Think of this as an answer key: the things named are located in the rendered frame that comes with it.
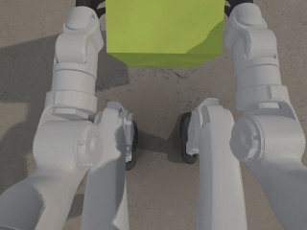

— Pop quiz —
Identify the right robot upper arm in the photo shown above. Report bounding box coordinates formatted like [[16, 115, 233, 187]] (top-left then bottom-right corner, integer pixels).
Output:
[[229, 115, 307, 230]]

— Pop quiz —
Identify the robot foot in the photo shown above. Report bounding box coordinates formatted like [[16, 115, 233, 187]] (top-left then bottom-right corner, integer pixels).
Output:
[[126, 121, 138, 171], [179, 112, 198, 165]]

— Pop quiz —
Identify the left robot forearm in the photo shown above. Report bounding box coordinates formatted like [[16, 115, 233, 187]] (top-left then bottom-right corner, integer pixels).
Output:
[[33, 6, 104, 156]]

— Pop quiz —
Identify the left robot upper arm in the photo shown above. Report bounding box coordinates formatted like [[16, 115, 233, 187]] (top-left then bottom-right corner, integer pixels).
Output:
[[0, 120, 104, 230]]

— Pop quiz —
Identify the robot right hand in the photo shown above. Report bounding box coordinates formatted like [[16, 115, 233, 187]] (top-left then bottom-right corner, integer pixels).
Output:
[[224, 0, 253, 18]]

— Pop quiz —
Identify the robot left foot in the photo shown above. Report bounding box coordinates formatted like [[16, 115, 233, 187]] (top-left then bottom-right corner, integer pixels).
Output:
[[126, 121, 138, 171]]

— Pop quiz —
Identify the right robot forearm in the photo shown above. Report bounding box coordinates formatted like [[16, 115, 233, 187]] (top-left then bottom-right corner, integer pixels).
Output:
[[223, 2, 306, 146]]

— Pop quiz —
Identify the robot left hand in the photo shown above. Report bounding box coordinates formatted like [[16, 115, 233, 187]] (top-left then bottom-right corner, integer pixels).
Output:
[[76, 0, 106, 19]]

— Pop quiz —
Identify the carton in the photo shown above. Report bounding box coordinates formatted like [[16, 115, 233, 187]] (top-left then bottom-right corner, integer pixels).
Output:
[[106, 0, 225, 67]]

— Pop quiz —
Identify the robot right foot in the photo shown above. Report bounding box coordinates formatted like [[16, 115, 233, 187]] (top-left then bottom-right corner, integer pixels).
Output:
[[179, 112, 198, 165]]

